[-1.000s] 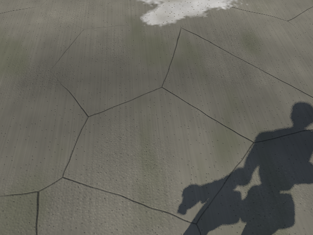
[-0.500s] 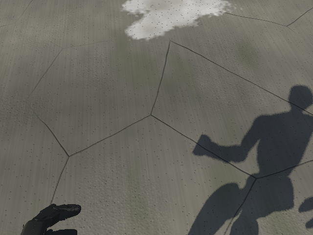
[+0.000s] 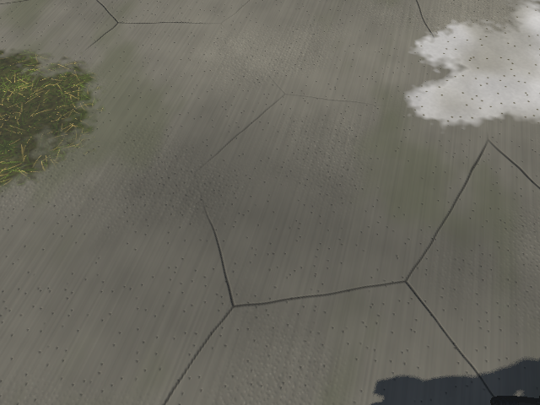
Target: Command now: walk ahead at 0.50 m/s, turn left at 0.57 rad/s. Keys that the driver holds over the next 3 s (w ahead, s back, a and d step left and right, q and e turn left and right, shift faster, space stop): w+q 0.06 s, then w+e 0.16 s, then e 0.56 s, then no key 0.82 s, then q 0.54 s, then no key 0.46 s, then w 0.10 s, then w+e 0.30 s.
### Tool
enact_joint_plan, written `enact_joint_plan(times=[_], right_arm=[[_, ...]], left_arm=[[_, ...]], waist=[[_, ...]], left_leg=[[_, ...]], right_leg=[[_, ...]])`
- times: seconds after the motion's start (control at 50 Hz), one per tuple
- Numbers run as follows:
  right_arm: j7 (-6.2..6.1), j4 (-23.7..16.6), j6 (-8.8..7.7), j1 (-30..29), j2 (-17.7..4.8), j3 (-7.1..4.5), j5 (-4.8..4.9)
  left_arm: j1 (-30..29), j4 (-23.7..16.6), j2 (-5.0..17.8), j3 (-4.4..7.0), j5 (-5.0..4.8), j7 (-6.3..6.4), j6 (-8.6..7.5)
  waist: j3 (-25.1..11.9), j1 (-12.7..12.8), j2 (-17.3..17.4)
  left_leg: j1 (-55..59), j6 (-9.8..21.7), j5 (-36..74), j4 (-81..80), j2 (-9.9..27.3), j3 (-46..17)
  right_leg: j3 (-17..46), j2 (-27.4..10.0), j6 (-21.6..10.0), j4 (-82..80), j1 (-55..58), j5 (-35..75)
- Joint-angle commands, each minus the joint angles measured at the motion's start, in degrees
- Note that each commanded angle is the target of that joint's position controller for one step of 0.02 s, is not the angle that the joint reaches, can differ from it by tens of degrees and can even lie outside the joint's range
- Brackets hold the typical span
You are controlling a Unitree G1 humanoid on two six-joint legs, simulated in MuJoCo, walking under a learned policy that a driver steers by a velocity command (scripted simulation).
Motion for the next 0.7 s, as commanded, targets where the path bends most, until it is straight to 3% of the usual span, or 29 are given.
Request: enact_joint_plan(times=[0.02, 0.04, 0.06, 0.08, 0.12, 0.2, 0.26, 0.3, 0.38, 0.42, 0.44, 0.46, 0.48, 0.5, 0.52, 0.54, 0.56, 0.58, 0.62, 0.66, 0.7], right_arm=[[-0.22, -0.4, -1.81, 16.4, -11.2, -3.38, -0.34], [-0.33, -0.7, -2.12, 13.2, -9.6, -2.85, -0.2], [-0.56, -1.4, -2.09, 9.5, -7.9, -2.34, -0.53], [-0.91, -2.3, -2.11, 7.2, -5.8, -1.53, -1.32], [-1.28, -1.8, -2.67, 6.8, -5.2, -1.2, -1.62], [-2.09, 0.9, -3.43, 9.6, -6.6, -1.25, -1.58], [-2.54, 2.2, -3.43, 9.5, -6.6, -0.92, -1.98], [-2.81, 3.8, -3.3, 10.9, -7.0, -0.9, -2.18], [-3.31, 5.2, -2.05, 9.8, -7.8, -1.26, -1.83], [-4.23, 4.8, -0.95, 8.1, -8.6, -1.68, -1.14], [-4.69, 4.3, -0.32, 6.9, -8.2, -1.56, -1.03], [-5.03, 3.1, -0.32, 8.1, -7.5, -1.09, -1.93], [-4.32, 1.6, -0.89, 15.7, -1.8, 0.53, -3.91], [-3.34, 2.4, -1.49, 16.5, -4.2, 0.81, -2.81], [-2.86, 1.5, -1.48, 11.8, -7.3, 0.1, -0.96], [-3.12, 0.5, -1.05, 7.7, -7.4, 0.07, -0.91], [-3.61, 0.1, -0.33, 5.5, -7.3, -0.08, -1.54], [-3.96, -0.5, 0.5, 5.3, -7.3, -0.32, -1.84], [-4.25, -0.1, 1.26, 7.4, -5.0, 0.11, -1.86], [-4.73, 0.5, 1.12, 7.9, -4.0, 0.36, -2.12], [-4.83, 0.8, 1.27, 7.4, -4.2, 0.28, -2.07]], left_arm=[[-6.3, -9.2, 7.7, 0.57, -2.11, -0.83, -4.32], [-6.5, -8.7, 7.0, 0.32, -1.05, -0.39, -4.78], [-6.2, -8.2, 7.2, 0.67, 0.49, 0.02, -4.75], [-4.1, -7.2, 7.3, 0.85, 0.6, -0.22, -4.03], [-1.8, -5.7, 5.7, 0.55, 0.65, -0.56, -2.56], [-7.0, -6.6, 3.6, -0.4, 0.41, -0.56, -1.33], [-10.9, -7.2, 2.5, -1.01, 0.2, -1.36, -1.86], [-13.3, -8.0, 1.9, -1.32, 0.15, -2.1, -2.28], [-13.0, -9.1, 3.8, -0.58, 0.14, -3.65, -2.28], [-7.9, -8.7, 6.2, 0.53, 0.87, -4.19, -2.24], [-1.5, -7.2, 7.8, 1.53, 0.99, -4.07, -2.36], [3.5, -7.0, 11.4, 2.5, 1.25, -3.36, -2.32], [3.1, -8.3, 15.5, 2.87, 1.68, -2.69, -1.92], [3.9, -9.3, 12.0, 2.0, 1.37, -2.42, -1.49], [0.4, -10.9, 10.0, 1.76, 0.83, -2.05, -0.75], [-2.6, -11.5, 8.1, 1.25, 0.14, -1.52, 0.11], [-4.6, -12.0, 7.1, 0.76, -0.18, -1.04, 0.92], [-5.8, -12.3, 7.1, 0.7, 0.18, -0.69, 1.41], [-7.5, -13.0, 7.7, 1.07, 0.93, -0.48, 2.22], [-6.9, -13.2, 9.2, 1.79, 1.03, 0.1, 2.63], [-7.2, -13.6, 10.0, 2.25, 0.4, 0.74, 3.34]], waist=[[-14.7, -8.6, 5.8], [-10.7, -6.2, 1.4], [-8.2, -3.9, 0.9], [-8.0, -1.9, 1.9], [-8.1, -1.0, 2.3], [-4.5, -2.9, 2.1], [-2.1, -4.5, 2.3], [-1.9, -5.8, 2.1], [-2.7, -5.1, 3.2], [-5.6, -2.2, 4.3], [-8.6, 1.0, 3.1], [-14.0, 2.8, -2.3], [-21.0, -2.7, -16.2], [-29.9, -0.2, -13.0], [-25.7, 1.2, -8.0], [-19.5, 0.8, -2.9], [-14.2, -0.2, 0.2], [-11.4, -1.9, -1.1], [-9.0, -3.7, -5.2], [-10.9, -3.4, -6.3], [-13.1, -3.0, -6.4]], left_leg=[[44.4, 14.5, -10.7, -22.8, 18.1, -40.2], [36.5, 12.5, -4.5, -22.2, 15.5, -33.6], [29.2, 11.2, 2.1, -22.5, 13.4, -28.4], [25.1, 10.6, 7.0, -23.7, 12.3, -24.5], [21.4, 10.9, 15.7, -25.6, 11.7, -19.7], [20.7, 8.8, 19.4, -28.6, 10.2, -11.2], [19.8, 5.8, 22.3, -28.9, 8.2, -4.9], [20.7, 4.8, 25.5, -28.1, 8.7, -2.8], [29.0, 3.6, 33.2, -21.4, 11.8, -1.8], [32.1, 2.1, 44.1, -12.6, 11.9, -1.8], [31.0, 0.4, 45.7, -3.0, 9.8, -0.1], [23.2, -2.9, 32.2, 12.0, 5.9, 1.9], [1.5, -7.8, -19.4, 33.8, -4.9, 1.2], [-5.2, -8.8, -28.9, 43.8, -6.4, -8.8], [-8.3, -8.1, -24.4, 44.7, -2.8, -10.9], [-9.7, -7.8, -20.4, 41.6, -0.7, -9.6], [-9.0, -8.0, -17.9, 37.4, 0.9, -9.0], [-5.6, -8.0, -16.1, 32.7, 1.7, -8.9], [-0.7, -8.6, -15.7, 22.9, 1.0, -6.9], [1.7, -9.8, -14.2, 16.8, 0.1, -6.4], [3.6, -10.4, -9.8, 12.9, -0.1, -7.1]], right_leg=[[11.2, 2.9, -2.8, 25.3, -41.5, 2.1], [11.3, 0.3, -3.3, 20.7, -38.8, 7.0], [11.5, -1.3, -3.0, 15.8, -34.6, 10.1], [11.6, -2.8, -2.8, 13.8, -30.6, 12.6], [10.0, -3.1, -1.6, 10.8, -27.7, 15.3], [9.2, -3.4, -0.2, -0.1, -31.1, 27.5], [7.5, -1.3, -1.1, -12.0, -27.7, 37.9], [6.3, 0.6, -1.7, -16.8, -24.4, 42.5], [6.6, 3.3, -4.1, -20.8, -25.3, 35.0], [4.7, 5.8, -5.8, -22.1, -21.4, 28.7], [3.7, 7.7, -7.1, -25.6, -14.1, 31.6], [11.9, 2.1, -10.3, -25.9, -1.4, 50.9], [34.2, -13.1, -21.9, -21.9, 18.4, 73.4], [45.3, -16.6, -27.3, -26.1, 24.5, 66.1], [39.5, -13.8, -24.9, -27.7, 19.9, 54.8], [34.9, -11.0, -21.9, -29.5, 12.7, 45.4], [32.1, -9.2, -20.1, -32.0, 4.1, 39.9], [30.9, -7.4, -19.1, -34.0, -2.7, 35.1], [27.7, -3.9, -17.7, -35.7, -9.8, 33.8], [26.6, -3.1, -17.8, -34.8, -10.5, 37.8], [26.9, -2.5, -16.9, -34.3, -10.6, 33.0]])
Next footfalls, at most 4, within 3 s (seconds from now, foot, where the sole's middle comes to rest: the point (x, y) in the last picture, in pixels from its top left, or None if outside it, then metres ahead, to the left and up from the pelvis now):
0.46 right None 0.43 -0.11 -0.75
0.90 left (235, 398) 0.44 0.12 -0.75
1.20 right None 0.33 -0.12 -0.75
2.40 right None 0.41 -0.11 -0.75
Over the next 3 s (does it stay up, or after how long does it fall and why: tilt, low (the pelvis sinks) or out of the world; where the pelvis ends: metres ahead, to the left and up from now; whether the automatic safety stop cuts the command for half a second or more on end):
stays up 0.46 0.02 0.03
